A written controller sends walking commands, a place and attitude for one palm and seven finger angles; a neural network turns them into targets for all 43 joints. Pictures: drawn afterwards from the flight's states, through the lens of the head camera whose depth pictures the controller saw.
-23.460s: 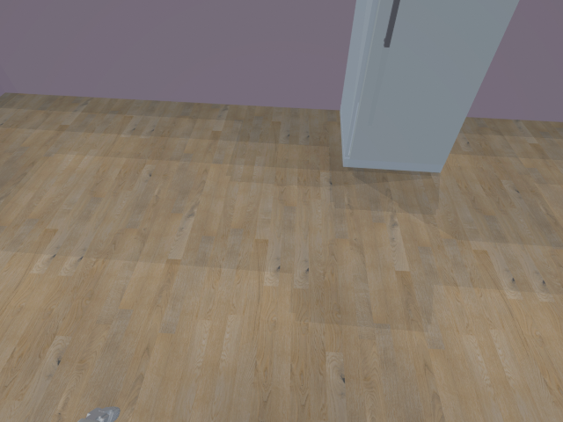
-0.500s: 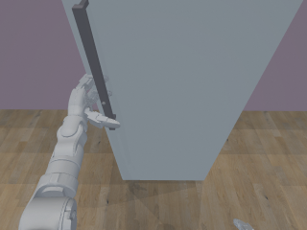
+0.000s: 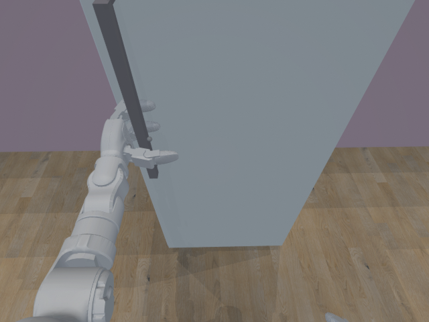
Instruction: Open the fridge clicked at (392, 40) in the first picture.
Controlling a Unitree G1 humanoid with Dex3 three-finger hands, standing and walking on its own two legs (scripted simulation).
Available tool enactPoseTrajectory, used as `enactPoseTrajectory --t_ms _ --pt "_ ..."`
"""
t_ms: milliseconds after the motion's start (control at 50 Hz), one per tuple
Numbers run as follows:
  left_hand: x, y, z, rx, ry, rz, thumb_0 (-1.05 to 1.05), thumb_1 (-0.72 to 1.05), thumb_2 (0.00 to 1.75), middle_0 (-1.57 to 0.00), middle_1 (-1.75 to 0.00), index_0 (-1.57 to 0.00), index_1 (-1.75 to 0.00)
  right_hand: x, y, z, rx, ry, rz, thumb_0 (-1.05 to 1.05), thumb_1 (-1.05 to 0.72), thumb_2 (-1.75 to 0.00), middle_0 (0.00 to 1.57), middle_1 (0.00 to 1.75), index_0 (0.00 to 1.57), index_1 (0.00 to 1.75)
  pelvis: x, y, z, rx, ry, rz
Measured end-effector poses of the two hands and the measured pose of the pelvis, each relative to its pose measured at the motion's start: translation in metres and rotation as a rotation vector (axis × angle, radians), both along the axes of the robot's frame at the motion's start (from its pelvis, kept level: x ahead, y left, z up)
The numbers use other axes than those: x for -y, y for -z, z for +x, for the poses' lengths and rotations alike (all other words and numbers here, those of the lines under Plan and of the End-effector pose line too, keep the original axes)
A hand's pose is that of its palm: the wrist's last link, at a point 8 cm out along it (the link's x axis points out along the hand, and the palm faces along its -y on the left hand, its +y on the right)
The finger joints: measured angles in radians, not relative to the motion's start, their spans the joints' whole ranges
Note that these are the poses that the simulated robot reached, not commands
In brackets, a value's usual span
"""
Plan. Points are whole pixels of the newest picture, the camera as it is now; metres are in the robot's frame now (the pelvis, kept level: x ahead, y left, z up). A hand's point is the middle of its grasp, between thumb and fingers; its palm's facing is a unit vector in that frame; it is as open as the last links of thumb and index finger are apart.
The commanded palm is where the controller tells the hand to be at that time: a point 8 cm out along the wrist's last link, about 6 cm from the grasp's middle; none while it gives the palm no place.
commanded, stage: grip the handle and tug to test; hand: left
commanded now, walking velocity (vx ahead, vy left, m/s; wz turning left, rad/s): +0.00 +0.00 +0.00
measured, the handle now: (137, 107) +0.48 +0.16 +0.15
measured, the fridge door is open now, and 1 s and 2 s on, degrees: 0 0 18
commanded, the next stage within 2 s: pull the door a little, standing still in 1.16 s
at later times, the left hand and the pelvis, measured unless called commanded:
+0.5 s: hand (149, 139) +0.42 +0.13 +0.11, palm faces +0.01 -1.00 +0.00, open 5.4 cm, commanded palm +0.39 +0.19 +0.12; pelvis +0.00 +0.00 +0.00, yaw +1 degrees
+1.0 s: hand (149, 140) +0.42 +0.13 +0.11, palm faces +0.01 -1.00 +0.00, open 5.4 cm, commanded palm +0.38 +0.19 +0.12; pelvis +0.02 -0.01 +0.00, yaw -1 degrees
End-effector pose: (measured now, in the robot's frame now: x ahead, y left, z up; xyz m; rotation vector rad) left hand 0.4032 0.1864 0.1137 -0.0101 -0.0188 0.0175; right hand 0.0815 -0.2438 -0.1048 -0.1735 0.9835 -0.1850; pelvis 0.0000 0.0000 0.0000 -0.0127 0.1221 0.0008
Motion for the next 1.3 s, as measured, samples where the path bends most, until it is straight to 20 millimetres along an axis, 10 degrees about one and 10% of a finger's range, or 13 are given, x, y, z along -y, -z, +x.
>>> enactPoseTrajectory --t_ms 460,960,1300 --pt "-0.001 0.0 -0.001 -0.002 0.009 0.012 0.01 0.74 0.84 -0.42 -1.38 -0.41 -1.37 0.006 -0.004 0.02 0.027 -0.023 -0.017 0.01 -0.9 -0.9 0.2 0.3 0.2 0.3 0.003 0.0 0.003 0.002 -0.014 -0.002" --pt "0.001 0.0 -0.003 -0.005 -0.002 0.009 0.01 0.77 0.81 -0.38 -1.4 -0.37 -1.4 0.011 -0.007 0.028 0.038 0.011 0.003 0.01 -0.9 -0.9 0.2 0.3 0.2 0.3 0.008 -0.004 0.019 0.006 0.012 0.004" --pt "0.0 -0.002 -0.014 -0.012 0.022 0.002 0.02 0.77 0.78 -0.3 -1.38 -0.31 -1.35 0.007 -0.024 0.073 0.125 0.016 0.016 0.01 -0.9 -0.9 0.2 0.3 0.2 0.3 0.005 -0.009 0.043 0.014 0.035 0.005"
